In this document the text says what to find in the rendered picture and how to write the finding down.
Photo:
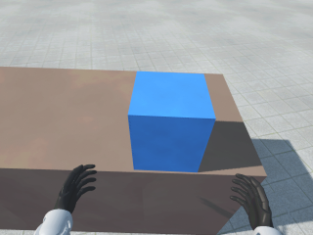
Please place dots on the pedestal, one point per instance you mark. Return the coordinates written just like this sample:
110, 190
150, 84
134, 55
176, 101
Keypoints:
54, 120

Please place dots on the left robot hand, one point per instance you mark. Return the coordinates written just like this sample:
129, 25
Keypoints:
72, 191

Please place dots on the right robot hand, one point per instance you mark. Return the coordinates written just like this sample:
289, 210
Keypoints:
256, 204

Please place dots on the robot left forearm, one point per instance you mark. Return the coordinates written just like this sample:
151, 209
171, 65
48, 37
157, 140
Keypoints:
55, 222

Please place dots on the carton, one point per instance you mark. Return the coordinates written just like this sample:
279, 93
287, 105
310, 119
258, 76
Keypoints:
170, 120

